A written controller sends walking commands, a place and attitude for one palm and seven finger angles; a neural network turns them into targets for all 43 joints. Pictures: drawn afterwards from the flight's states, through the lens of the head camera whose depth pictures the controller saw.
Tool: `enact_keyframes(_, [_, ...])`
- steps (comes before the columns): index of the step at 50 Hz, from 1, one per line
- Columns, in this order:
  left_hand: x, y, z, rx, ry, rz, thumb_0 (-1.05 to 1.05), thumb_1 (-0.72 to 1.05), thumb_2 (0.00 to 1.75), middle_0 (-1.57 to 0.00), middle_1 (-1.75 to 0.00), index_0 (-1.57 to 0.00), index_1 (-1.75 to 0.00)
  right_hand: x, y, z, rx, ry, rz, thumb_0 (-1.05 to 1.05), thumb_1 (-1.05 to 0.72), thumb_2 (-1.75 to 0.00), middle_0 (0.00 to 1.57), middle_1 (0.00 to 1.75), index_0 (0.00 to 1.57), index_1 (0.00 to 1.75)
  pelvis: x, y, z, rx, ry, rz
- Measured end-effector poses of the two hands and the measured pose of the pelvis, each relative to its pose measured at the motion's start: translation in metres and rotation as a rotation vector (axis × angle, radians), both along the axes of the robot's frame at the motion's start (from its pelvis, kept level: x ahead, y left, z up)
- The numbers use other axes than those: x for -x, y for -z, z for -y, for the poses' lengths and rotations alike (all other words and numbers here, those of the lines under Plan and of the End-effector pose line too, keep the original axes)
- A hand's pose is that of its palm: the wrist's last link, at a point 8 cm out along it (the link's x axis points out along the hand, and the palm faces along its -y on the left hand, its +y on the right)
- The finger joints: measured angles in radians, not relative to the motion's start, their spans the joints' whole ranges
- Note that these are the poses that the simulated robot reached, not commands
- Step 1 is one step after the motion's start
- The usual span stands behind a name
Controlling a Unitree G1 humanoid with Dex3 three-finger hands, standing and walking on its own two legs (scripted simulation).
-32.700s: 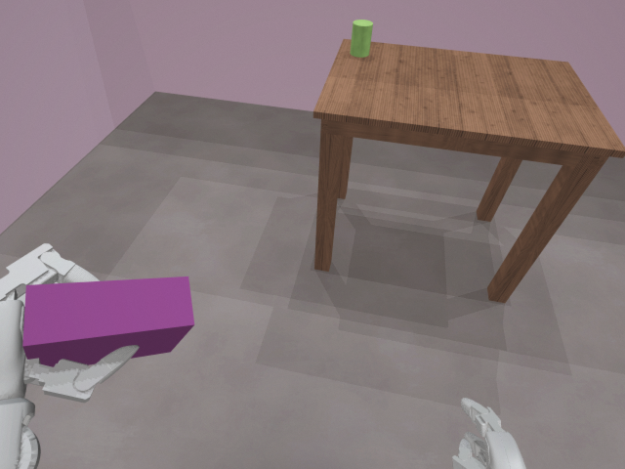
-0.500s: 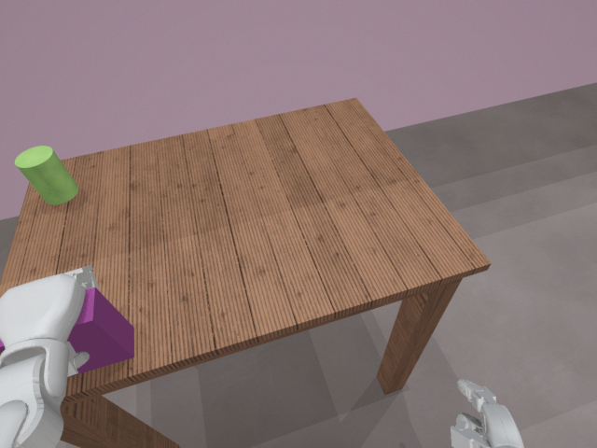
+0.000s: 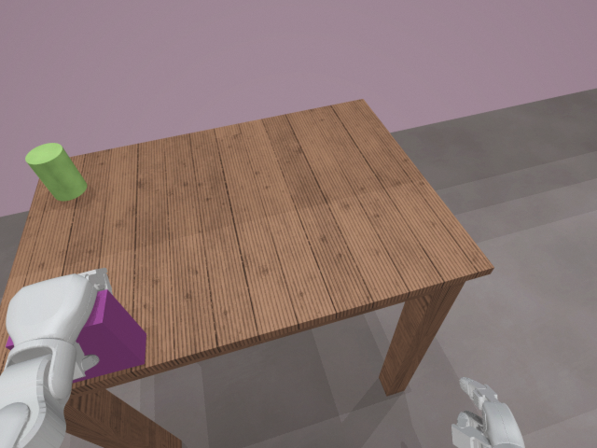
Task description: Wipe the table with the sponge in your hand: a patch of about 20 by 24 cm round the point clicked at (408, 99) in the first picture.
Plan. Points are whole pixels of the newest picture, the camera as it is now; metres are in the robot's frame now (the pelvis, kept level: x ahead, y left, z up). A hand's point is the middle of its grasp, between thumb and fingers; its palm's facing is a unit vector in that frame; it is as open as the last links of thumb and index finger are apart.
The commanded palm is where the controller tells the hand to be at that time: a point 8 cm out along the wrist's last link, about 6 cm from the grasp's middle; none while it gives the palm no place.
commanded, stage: lift the sponge slowly off the table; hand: left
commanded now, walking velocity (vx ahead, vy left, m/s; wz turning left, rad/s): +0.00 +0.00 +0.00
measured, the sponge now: (93, 346) +0.22 +0.33 +0.00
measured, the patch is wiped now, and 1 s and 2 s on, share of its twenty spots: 1.00 1.00 1.00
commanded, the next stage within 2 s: bring the sponge back beside the body in 1.56 s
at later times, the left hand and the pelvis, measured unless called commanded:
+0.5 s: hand (59, 311) +0.23 +0.34 +0.08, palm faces -0.05 -0.03 -1.00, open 9.0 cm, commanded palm +0.20 +0.34 +0.14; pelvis +0.00 -0.01 +0.00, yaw +0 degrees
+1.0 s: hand (47, 298) +0.23 +0.34 +0.11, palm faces +0.01 -0.02 -1.00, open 9.0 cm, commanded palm +0.20 +0.34 +0.17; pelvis -0.01 +0.00 +0.01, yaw +1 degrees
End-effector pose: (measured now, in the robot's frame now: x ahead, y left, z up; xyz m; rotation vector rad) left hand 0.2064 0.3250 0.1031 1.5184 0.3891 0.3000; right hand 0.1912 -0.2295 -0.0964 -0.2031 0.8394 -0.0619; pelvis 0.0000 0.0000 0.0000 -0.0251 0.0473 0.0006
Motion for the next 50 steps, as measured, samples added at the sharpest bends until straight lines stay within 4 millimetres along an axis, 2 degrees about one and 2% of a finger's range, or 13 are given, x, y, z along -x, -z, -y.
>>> enact_keyframes(14, [0.002,-0.016,-0.008,-0.001,-0.022,-0.003,-0.01,-0.45,1.10,-0.83,-1.40,-0.84,-1.46,-0.011,-0.008,-0.001,0.003,-0.025,0.032,0.01,-0.90,-0.90,0.20,0.30,0.21,0.30,0.002,-0.003,0.006,-0.001,-0.008,0.026])
enact_keyframes(21, [-0.003,-0.022,-0.014,-0.003,-0.019,-0.017,-0.01,-0.45,1.10,-0.83,-1.40,-0.84,-1.46,-0.008,-0.008,0.002,0.014,-0.022,0.021,0.01,-0.90,-0.90,0.20,0.30,0.21,0.30,0.005,-0.004,0.007,-0.002,-0.009,0.030])
enact_keyframes(30, [-0.002,-0.036,-0.009,-0.007,0.018,0.020,-0.01,-0.45,1.10,-0.83,-1.40,-0.84,-1.46,0.000,-0.007,0.004,0.008,-0.005,0.013,0.01,-0.90,-0.90,0.20,0.30,0.21,0.30,0.004,-0.005,0.005,-0.002,-0.005,0.033])
enact_keyframes(41, [0.006,-0.051,-0.012,-0.007,-0.005,0.041,-0.01,-0.45,1.10,-0.83,-1.40,-0.84,-1.46,-0.004,-0.009,-0.005,-0.006,-0.028,0.028,0.01,-0.90,-0.90,0.20,0.30,0.21,0.30,0.007,-0.006,0.003,-0.003,-0.011,0.054])
enact_keyframes(50, [-0.001,-0.063,-0.007,-0.012,0.011,0.055,-0.01,-0.45,1.09,-0.83,-1.40,-0.85,-1.46,-0.014,-0.015,-0.015,-0.018,-0.063,0.059,0.01,-0.90,-0.90,0.20,0.30,0.21,0.30,0.010,-0.008,0.004,-0.006,-0.017,0.063])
